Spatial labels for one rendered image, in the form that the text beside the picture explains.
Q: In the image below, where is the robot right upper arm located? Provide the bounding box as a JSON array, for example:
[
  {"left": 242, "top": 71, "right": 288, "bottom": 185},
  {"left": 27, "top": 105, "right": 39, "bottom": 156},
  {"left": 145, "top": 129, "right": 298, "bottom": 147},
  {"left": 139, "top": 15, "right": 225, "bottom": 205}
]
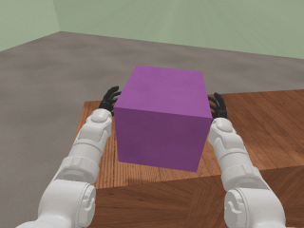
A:
[{"left": 224, "top": 187, "right": 294, "bottom": 228}]

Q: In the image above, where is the robot right forearm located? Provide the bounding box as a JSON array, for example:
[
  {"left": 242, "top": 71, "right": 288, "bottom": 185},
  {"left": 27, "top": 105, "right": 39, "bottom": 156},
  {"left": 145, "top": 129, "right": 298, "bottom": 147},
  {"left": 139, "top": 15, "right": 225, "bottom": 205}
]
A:
[{"left": 207, "top": 118, "right": 286, "bottom": 225}]

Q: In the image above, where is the left robot hand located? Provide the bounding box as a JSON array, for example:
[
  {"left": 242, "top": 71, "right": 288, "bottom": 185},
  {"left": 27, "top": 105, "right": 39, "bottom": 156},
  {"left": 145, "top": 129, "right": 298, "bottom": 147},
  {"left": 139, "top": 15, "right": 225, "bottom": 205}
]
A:
[{"left": 98, "top": 85, "right": 122, "bottom": 117}]

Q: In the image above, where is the robot left upper arm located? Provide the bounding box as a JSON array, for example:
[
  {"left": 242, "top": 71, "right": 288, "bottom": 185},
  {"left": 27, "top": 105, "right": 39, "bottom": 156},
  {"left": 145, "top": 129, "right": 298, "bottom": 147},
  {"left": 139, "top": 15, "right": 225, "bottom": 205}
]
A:
[{"left": 16, "top": 179, "right": 96, "bottom": 228}]

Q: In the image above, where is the pedestal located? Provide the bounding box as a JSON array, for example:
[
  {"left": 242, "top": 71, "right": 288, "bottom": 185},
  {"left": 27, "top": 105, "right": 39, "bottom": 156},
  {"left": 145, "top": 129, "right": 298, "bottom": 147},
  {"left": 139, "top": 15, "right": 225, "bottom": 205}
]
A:
[{"left": 73, "top": 89, "right": 304, "bottom": 228}]

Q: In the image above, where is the robot left forearm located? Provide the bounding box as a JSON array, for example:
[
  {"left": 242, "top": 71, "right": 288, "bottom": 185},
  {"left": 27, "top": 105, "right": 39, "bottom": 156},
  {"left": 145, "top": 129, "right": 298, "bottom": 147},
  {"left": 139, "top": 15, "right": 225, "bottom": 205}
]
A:
[{"left": 38, "top": 108, "right": 112, "bottom": 218}]

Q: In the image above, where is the carton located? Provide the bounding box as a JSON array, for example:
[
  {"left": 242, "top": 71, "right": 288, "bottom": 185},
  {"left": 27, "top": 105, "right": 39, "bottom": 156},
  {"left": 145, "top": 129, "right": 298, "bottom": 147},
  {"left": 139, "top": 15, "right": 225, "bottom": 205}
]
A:
[{"left": 113, "top": 66, "right": 213, "bottom": 173}]

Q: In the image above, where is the right robot hand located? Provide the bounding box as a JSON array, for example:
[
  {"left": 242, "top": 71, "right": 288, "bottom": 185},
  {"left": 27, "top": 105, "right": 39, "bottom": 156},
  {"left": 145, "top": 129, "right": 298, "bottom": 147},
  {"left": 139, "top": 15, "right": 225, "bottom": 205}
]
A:
[{"left": 208, "top": 92, "right": 228, "bottom": 123}]

